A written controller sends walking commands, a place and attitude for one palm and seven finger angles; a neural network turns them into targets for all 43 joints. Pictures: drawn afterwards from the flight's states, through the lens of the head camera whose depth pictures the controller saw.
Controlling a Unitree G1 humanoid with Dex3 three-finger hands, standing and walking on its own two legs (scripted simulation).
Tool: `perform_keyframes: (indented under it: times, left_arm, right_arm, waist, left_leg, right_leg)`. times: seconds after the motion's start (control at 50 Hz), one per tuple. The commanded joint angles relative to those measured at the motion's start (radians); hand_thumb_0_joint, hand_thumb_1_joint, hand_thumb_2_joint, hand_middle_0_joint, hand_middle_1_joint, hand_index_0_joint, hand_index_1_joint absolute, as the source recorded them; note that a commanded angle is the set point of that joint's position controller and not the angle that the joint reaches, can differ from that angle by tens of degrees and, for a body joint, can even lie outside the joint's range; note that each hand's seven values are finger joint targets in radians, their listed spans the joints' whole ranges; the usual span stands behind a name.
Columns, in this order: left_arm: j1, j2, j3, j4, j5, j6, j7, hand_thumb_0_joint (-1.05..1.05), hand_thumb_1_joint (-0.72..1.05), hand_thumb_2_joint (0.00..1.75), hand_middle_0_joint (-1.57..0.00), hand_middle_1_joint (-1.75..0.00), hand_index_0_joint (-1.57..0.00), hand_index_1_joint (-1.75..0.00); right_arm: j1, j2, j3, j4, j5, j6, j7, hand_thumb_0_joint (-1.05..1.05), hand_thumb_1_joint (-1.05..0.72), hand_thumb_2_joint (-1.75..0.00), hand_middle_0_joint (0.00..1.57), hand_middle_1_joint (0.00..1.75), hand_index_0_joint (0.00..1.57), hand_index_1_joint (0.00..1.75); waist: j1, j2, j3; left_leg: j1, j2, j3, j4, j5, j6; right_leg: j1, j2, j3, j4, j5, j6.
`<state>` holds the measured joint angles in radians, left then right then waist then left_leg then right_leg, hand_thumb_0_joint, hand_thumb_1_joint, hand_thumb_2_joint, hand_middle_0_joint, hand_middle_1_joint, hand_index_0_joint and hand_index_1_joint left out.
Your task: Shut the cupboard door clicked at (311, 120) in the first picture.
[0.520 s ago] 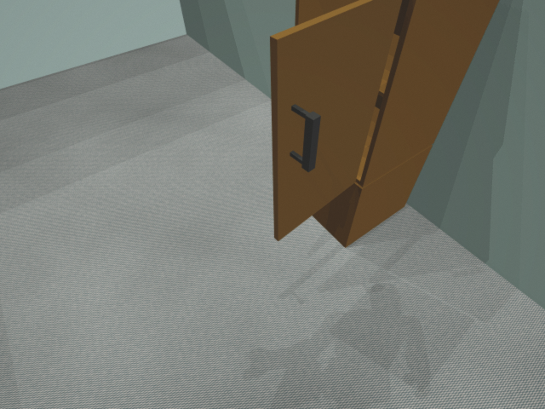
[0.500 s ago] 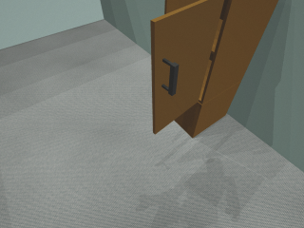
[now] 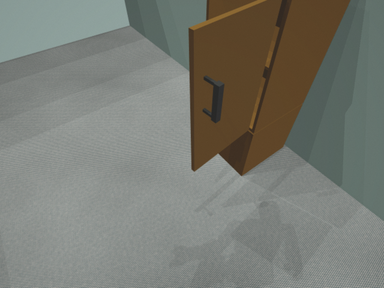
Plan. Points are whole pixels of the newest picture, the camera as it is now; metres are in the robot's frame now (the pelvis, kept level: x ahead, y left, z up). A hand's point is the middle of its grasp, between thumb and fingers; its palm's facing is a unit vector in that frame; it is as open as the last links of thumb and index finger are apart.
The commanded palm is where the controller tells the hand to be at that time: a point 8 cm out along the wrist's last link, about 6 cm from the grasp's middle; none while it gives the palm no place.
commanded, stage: look at it before walking up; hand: left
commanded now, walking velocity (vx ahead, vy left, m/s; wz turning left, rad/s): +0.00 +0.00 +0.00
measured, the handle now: (211, 99) +0.62 -0.03 +0.03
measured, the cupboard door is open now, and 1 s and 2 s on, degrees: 96 96 96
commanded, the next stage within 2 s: walk around to get in front in 0.32 s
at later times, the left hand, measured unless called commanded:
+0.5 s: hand out of the picture +0.08 +0.24 -0.16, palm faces -0.03 -0.94 -0.33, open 7.4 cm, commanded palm none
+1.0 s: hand out of the picture +0.06 +0.15 -0.18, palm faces -0.22 -0.94 -0.27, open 7.4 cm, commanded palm none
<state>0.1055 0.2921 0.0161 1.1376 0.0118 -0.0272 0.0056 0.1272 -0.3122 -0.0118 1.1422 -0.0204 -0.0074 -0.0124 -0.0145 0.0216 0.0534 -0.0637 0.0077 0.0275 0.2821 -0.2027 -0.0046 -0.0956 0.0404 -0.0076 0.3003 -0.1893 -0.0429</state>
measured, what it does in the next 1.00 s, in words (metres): lifts its left foot, turning right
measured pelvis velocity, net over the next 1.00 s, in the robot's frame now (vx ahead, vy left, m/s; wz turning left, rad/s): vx -0.03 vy -0.03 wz -0.28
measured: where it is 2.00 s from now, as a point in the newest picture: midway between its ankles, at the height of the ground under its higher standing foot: outside the picture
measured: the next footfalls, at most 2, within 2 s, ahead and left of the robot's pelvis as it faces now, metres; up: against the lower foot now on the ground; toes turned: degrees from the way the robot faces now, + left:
left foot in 1.28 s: +0.07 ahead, +0.12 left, +0.00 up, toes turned -29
right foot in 1.54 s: -0.03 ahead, -0.16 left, +0.00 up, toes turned -39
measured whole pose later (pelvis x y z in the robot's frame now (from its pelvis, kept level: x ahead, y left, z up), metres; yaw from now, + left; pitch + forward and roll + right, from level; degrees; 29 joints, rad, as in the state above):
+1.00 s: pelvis -0.03 -0.03 -0.01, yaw -16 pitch +1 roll +2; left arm 0.21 0.18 0.07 0.96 0.03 0.04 0.01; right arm 0.11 -0.23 -0.07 0.97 -0.01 0.06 -0.02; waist 0.02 0.01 0.16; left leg -0.45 0.03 0.01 1.08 -0.45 -0.06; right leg -0.31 0.07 0.06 0.55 -0.24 -0.08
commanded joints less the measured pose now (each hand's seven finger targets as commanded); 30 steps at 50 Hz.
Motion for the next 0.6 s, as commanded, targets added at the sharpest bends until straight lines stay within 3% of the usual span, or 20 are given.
perform_keyframes:
  times: [0.0, 0.06, 0.42, 0.48, 0.58]
  left_arm:
    - [-0.023, 0.205, 0.033, -0.056, -0.005, -0.020, 0.016, 0.00, 0.90, 0.90, -0.20, -0.30, -0.20, -0.30]
    - [-0.024, 0.209, 0.034, -0.058, -0.004, -0.021, 0.016, 0.00, 0.90, 0.90, -0.20, -0.30, -0.20, -0.30]
    - [-0.038, 0.223, 0.035, -0.063, -0.004, -0.019, 0.013, 0.00, 0.90, 0.90, -0.20, -0.30, -0.20, -0.30]
    - [0.013, 0.124, 0.025, -0.062, -0.004, 0.011, 0.018, 0.00, 0.90, 0.90, -0.20, -0.30, -0.20, -0.30]
    - [0.032, 0.129, 0.049, -0.127, 0.003, 0.044, 0.011, 0.00, 0.90, 0.90, -0.20, -0.30, -0.20, -0.30]
  right_arm:
    - [-0.011, -0.176, -0.029, -0.050, 0.004, -0.016, -0.012, 0.00, -0.90, -0.90, 0.20, 0.30, 0.20, 0.30]
    - [-0.013, -0.181, -0.029, -0.052, 0.005, -0.016, -0.012, 0.00, -0.90, -0.90, 0.20, 0.30, 0.20, 0.30]
    - [-0.016, -0.196, -0.033, -0.055, 0.003, -0.016, -0.012, 0.00, -0.90, -0.90, 0.20, 0.30, 0.20, 0.30]
    - [0.055, -0.082, -0.019, -0.049, 0.003, 0.004, -0.018, 0.00, -0.90, -0.90, 0.20, 0.30, 0.20, 0.30]
    - [0.080, -0.105, -0.051, -0.116, 0.001, 0.026, -0.031, 0.00, -0.90, -0.90, 0.20, 0.30, 0.20, 0.30]
  waist:
    - [0.002, -0.014, -0.078]
    - [0.003, -0.037, -0.080]
    - [-0.001, -0.022, -0.081]
    - [-0.008, -0.028, -0.084]
    - [-0.012, -0.021, -0.068]
  left_leg:
    - [0.020, 0.120, -0.086, -0.023, 0.203, 0.020]
    - [0.026, 0.120, -0.087, -0.021, 0.205, 0.023]
    - [0.032, 0.126, -0.075, -0.018, 0.198, 0.019]
    - [0.026, 0.131, -0.022, 0.047, 0.194, 0.001]
    - [0.016, 0.166, 0.003, 0.112, 0.140, 0.016]
  right_leg:
    - [0.018, -0.162, 0.120, -0.030, 0.277, -0.010]
    - [0.015, -0.160, 0.123, -0.034, 0.283, -0.010]
    - [0.007, -0.157, 0.139, -0.027, 0.292, -0.012]
    - [-0.027, -0.156, 0.156, 0.029, 0.358, -0.001]
    - [-0.138, -0.117, 0.180, 0.150, 0.338, -0.006]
